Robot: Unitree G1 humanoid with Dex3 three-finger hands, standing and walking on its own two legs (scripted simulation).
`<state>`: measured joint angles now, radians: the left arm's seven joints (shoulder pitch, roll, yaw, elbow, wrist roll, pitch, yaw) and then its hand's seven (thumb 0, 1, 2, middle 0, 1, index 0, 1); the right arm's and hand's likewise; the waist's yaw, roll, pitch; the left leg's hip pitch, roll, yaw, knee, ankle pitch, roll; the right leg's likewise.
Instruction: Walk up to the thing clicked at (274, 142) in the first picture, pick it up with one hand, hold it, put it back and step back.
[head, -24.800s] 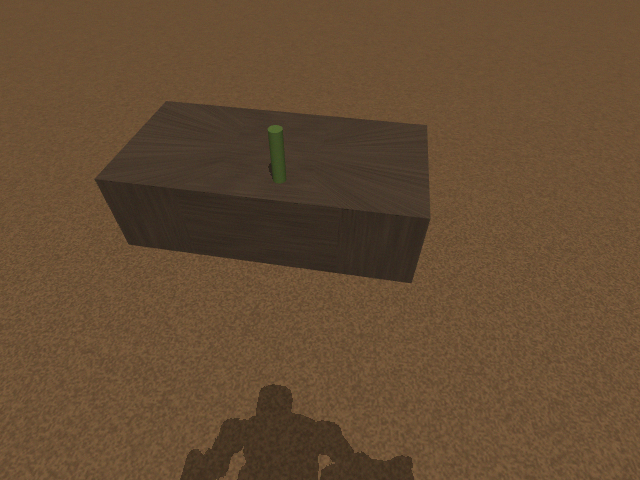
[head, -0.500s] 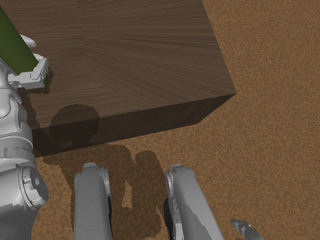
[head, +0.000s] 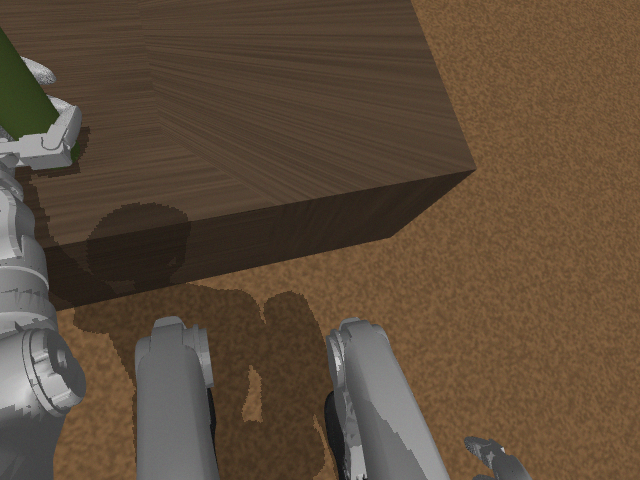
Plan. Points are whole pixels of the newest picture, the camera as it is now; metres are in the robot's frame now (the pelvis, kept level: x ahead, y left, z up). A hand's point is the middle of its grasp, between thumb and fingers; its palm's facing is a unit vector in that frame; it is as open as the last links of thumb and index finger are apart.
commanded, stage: loosen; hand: left
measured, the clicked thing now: (9, 92) +0.51 +0.31 +0.04
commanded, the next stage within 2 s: open in 0.14 s
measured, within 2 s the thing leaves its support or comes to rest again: rests again in 0.26 s
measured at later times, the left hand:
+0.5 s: hand (44, 117) +0.51 +0.30 +0.00, palm faces +0.30 -0.96 -0.01, open 11.5 cm
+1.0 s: hand out of the picture +0.51 +0.34 +0.08, palm faces +0.37 -0.93 -0.05, open 17.6 cm
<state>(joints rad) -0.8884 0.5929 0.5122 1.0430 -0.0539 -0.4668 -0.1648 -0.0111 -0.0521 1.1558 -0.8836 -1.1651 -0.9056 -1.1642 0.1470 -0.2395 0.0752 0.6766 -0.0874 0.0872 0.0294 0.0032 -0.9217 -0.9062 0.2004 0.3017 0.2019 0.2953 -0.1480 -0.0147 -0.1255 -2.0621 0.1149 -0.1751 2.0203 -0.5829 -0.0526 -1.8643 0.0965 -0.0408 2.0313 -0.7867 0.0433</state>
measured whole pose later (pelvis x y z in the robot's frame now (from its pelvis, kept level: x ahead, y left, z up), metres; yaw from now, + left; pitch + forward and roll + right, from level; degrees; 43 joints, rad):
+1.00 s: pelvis +0.00 +0.00 +0.02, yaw +1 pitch +34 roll -7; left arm -0.89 0.67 0.58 0.90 -0.08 -0.33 -0.18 -0.02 -0.61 0.02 -0.09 -0.07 -0.11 -0.06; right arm 0.15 -0.22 0.07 0.66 -0.04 0.11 0.00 0.00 -0.92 -0.90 0.20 0.30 0.20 0.30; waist -0.14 0.01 -0.13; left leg -1.98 0.11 -0.17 1.94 -0.57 -0.06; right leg -1.79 0.09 -0.04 1.96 -0.77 0.03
